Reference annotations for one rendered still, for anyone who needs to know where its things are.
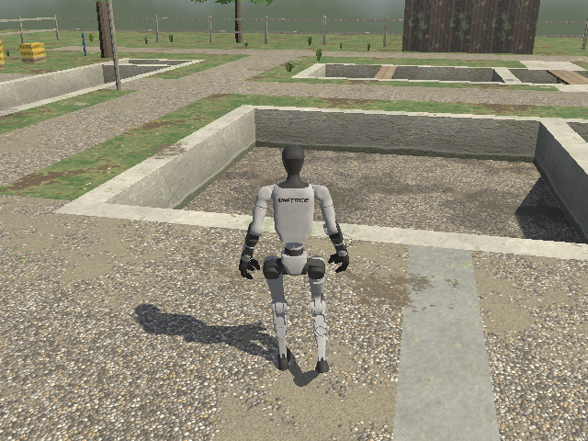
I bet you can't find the robot right upper arm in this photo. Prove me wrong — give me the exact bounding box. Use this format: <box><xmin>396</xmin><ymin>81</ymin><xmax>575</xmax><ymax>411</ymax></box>
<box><xmin>312</xmin><ymin>185</ymin><xmax>338</xmax><ymax>235</ymax></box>

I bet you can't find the robot right forearm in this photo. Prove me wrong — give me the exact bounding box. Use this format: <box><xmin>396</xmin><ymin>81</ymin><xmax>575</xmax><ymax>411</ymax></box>
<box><xmin>329</xmin><ymin>221</ymin><xmax>348</xmax><ymax>256</ymax></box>

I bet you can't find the robot right shin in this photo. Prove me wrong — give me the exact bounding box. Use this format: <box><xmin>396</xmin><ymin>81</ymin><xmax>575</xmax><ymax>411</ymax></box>
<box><xmin>312</xmin><ymin>300</ymin><xmax>326</xmax><ymax>361</ymax></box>

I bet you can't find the robot left upper arm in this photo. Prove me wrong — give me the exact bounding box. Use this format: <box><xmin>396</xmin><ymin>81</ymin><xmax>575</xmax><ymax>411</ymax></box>
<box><xmin>250</xmin><ymin>185</ymin><xmax>275</xmax><ymax>236</ymax></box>

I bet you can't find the robot left thigh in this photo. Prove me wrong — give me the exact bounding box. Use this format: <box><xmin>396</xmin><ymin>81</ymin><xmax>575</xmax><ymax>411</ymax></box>
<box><xmin>263</xmin><ymin>255</ymin><xmax>288</xmax><ymax>315</ymax></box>

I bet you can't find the left robot hand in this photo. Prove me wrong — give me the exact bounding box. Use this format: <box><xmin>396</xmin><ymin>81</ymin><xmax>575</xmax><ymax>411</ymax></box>
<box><xmin>239</xmin><ymin>258</ymin><xmax>260</xmax><ymax>279</ymax></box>

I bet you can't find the robot left forearm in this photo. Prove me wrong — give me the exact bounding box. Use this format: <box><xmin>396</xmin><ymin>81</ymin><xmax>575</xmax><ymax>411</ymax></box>
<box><xmin>241</xmin><ymin>223</ymin><xmax>259</xmax><ymax>262</ymax></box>

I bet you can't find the right robot hand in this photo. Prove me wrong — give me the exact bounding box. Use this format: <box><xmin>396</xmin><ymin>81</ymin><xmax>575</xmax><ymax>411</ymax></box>
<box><xmin>328</xmin><ymin>252</ymin><xmax>350</xmax><ymax>273</ymax></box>

